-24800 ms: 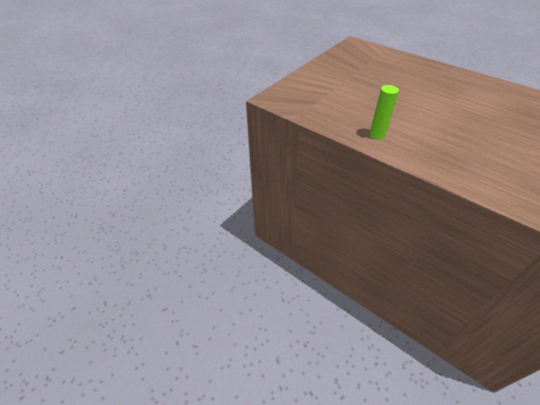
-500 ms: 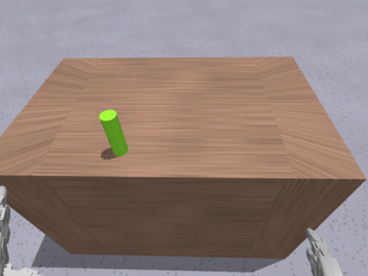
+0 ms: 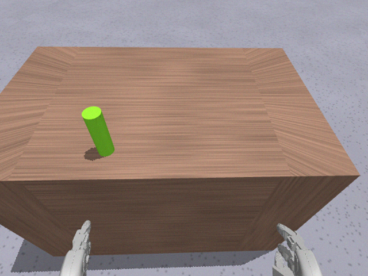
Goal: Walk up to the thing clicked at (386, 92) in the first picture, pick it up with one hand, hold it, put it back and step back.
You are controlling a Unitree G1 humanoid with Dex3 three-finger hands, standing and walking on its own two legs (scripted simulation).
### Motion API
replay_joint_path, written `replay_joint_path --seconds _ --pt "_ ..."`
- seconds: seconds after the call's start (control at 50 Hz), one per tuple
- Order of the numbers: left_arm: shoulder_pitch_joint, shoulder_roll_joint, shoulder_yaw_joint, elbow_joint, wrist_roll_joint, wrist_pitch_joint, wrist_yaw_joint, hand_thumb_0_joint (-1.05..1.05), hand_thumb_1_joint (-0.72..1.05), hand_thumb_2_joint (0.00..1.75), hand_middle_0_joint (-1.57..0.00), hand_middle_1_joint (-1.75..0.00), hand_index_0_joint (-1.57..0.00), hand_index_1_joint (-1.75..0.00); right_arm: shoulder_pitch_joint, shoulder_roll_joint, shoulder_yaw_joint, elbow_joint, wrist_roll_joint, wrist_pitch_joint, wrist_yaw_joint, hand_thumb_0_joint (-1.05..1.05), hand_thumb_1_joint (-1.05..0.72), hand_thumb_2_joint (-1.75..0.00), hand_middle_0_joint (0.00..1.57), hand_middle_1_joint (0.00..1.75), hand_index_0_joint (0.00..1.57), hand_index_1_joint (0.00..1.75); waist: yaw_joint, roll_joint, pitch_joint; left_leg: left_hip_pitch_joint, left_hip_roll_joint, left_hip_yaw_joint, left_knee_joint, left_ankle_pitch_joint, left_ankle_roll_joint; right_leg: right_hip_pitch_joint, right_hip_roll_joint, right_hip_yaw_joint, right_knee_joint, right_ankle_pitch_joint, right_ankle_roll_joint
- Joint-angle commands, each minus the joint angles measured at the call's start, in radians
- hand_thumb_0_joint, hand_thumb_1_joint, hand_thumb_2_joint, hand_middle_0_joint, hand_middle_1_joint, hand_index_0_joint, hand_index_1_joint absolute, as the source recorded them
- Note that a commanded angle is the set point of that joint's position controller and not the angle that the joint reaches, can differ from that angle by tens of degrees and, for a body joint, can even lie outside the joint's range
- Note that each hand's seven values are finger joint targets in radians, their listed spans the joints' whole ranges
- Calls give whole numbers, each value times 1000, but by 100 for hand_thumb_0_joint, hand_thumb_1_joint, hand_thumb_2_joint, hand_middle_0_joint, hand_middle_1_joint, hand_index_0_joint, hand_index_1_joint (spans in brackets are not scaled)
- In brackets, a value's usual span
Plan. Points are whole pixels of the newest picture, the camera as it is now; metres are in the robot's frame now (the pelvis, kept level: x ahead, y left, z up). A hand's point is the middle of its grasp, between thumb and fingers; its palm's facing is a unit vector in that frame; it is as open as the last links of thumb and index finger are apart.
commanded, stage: home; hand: left
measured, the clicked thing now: (99, 133) +0.46 +0.22 +0.05
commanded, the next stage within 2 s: none
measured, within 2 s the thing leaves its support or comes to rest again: neither
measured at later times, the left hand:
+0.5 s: hand (107, 270) +0.18 +0.17 -0.05, palm faces +0.10 -0.97 -0.23, open 17.6 cm
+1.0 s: hand (105, 274) +0.17 +0.17 -0.05, palm faces +0.11 -0.97 -0.23, open 17.6 cm
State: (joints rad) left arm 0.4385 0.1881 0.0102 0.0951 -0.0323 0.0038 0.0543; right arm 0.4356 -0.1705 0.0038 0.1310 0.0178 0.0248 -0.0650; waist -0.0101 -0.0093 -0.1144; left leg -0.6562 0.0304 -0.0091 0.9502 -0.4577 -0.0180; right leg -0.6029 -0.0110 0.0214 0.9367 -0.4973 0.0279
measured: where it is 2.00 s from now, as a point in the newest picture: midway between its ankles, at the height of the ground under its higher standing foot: outside the picture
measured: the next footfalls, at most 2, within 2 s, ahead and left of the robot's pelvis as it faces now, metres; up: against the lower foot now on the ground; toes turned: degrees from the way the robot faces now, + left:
none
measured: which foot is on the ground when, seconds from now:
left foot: down 0.00-1.00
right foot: down 0.00-1.00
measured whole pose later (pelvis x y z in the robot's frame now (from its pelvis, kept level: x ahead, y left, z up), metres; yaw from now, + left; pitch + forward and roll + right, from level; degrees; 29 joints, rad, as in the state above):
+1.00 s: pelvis +0.00 +0.00 -0.01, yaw +0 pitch +11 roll +0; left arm 0.48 0.20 0.00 0.03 -0.03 0.04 0.09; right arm 0.49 -0.20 0.00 -0.01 0.03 0.13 -0.09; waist 0.00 0.00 -0.14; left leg -0.71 0.03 0.00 1.00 -0.47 -0.02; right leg -0.67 -0.01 0.03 1.01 -0.52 0.02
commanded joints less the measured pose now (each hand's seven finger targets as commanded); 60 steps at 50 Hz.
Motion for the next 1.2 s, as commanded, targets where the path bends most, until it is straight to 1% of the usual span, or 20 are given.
replay_joint_path --seconds 0.0,0.06,0.1,0.14,0.2,0.24,0.28,0.36,0.42,0.5,0.54,0.62,0.7,0.82,0.88,0.94,1.0,1.02,1.1,1.18 --pt "44 100 55 -184 -1 -39 22 0 -61 0 -4 -4 -4 -4 -28 -144 -100 -192 -2 -31 -14 0 -90 -90 20 30 20 30 17 60 -59 116 -13 34 -166 217 7 8 25 -66 -129 216 -33" --pt "25 50 -6 -163 1 -34 14 0 -61 2 -4 -4 -4 -4 -11 -106 -46 -223 6 -25 -4 0 -90 -90 20 30 20 30 3 -18 -39 100 -14 33 -156 202 16 -15 27 -70 -130 209 -26" --pt "-6 53 -5 -179 4 -40 10 0 -57 4 -5 -5 -5 -5 -13 -93 -32 -256 9 -19 -4 0 -90 -90 20 30 20 30 1 -48 -81 113 -15 37 -136 242 21 -2 25 -65 -125 251 -21" --pt "-24 73 13 -185 7 -37 10 0 -57 4 -5 -5 -5 -5 -6 -116 -56 -289 9 -12 -11 0 -90 -90 20 30 20 30 -5 -79 -114 121 -15 36 -125 265 23 6 23 -62 -117 282 -14" --pt "-19 122 69 -215 10 -37 17 0 -57 4 -5 -5 -5 -5 38 -136 -81 -290 6 2 -19 0 -90 -90 20 30 20 30 3 -31 -164 141 -20 48 -112 282 20 17 17 -48 -109 309 -16" --pt "-21 152 95 -231 9 -31 24 0 -58 4 -5 -5 -4 -5 50 -147 -93 -278 6 10 -23 0 -90 -90 20 30 20 30 4 -2 -148 134 -26 56 -111 258 19 9 12 -40 -118 295 -15" --pt "-1 154 94 -256 7 -24 29 0 -59 3 -4 -4 -4 -5 53 -133 -78 -262 4 15 -22 0 -90 -90 20 30 20 30 23 56 -155 125 -29 57 -108 271 15 20 9 -38 -108 305 -21" --pt "53 80 30 -215 4 -19 26 0 -58 4 -5 -5 -5 -5 14 -99 -40 -279 5 17 -18 0 -90 -90 20 30 20 30 25 29 -102 93 -26 55 -116 226 15 -6 12 -45 -114 250 -25" --pt "47 82 19 -226 7 -21 25 0 -57 4 -5 -5 -5 -5 3 -102 -36 -302 6 20 -16 0 -90 -90 20 30 20 30 22 19 -112 94 -22 48 -112 242 17 -9 17 -51 -105 261 -25" --pt "34 118 61 -235 8 -25 28 0 -59 3 -4 -5 -4 -5 17 -134 -74 -325 3 31 -24 0 -90 -90 20 30 20 30 8 -24 -143 93 -24 54 -87 260 22 3 13 -39 -106 311 -14" --pt "23 129 66 -237 6 -24 30 0 -61 2 -4 -4 -4 -4 28 -146 -86 -321 5 35 -25 0 -90 -90 20 30 20 30 3 -25 -114 90 -22 52 -94 243 22 -11 15 -42 -106 288 -14" --pt "20 119 59 -253 6 -26 32 0 -61 2 -4 -4 -4 -4 44 -132 -79 -313 5 43 -27 0 -90 -90 20 30 20 30 6 -1 -111 88 -23 53 -102 213 20 -25 15 -42 -104 246 -19" --pt "10 98 29 -257 7 -26 32 0 -58 4 -5 -5 -5 -5 36 -102 -39 -314 7 42 -23 0 -90 -90 20 30 20 30 10 21 -91 69 -24 53 -115 150 19 -48 15 -44 -110 175 -26" --pt "39 124 63 -261 9 -27 40 0 -59 3 -5 -5 -4 -5 34 -128 -69 -329 5 44 -29 0 -90 -90 20 30 20 30 19 20 -140 82 -23 51 -93 226 19 -15 15 -41 -92 254 -25" --pt "39 116 54 -256 6 -24 45 0 -60 2 -4 -4 -4 -4 14 -142 -82 -339 5 46 -31 0 -90 -90 20 30 20 30 14 8 -109 70 -22 48 -106 185 18 -36 18 -43 -98 210 -27" --pt "51 116 51 -252 7 -24 45 0 -60 3 -4 -5 -4 -5 34 -123 -63 -337 5 51 -32 0 -90 -90 20 30 20 30 16 -13 -120 67 -24 52 -90 204 22 -27 14 -38 -102 238 -21" --pt "34 102 36 -254 9 -25 44 0 -60 3 -4 -5 -4 -5 35 -117 -56 -330 5 51 -32 0 -90 -90 20 30 20 30 9 -9 -96 56 -23 52 -103 154 21 -47 16 -42 -107 183 -24" --pt "23 106 36 -261 9 -27 46 0 -58 4 -5 -5 -5 -5 22 -113 -50 -332 5 49 -29 0 -90 -90 20 30 20 30 19 1 -83 51 -23 48 -113 139 19 -50 18 -47 -105 161 -25" --pt "26 111 39 -265 9 -30 47 0 -59 3 -4 -5 -4 -5 33 -129 -73 -333 5 49 -29 0 -90 -90 20 30 20 30 11 27 -101 76 -18 40 -125 155 15 -53 27 -54 -89 171 -30" --pt "50 124 59 -264 10 -28 51 0 -61 2 -4 -4 -4 -4 55 -126 -71 -338 4 53 -30 0 -90 -90 20 30 20 30 16 25 -149 93 -19 47 -93 251 15 -21 22 -48 -77 269 -27"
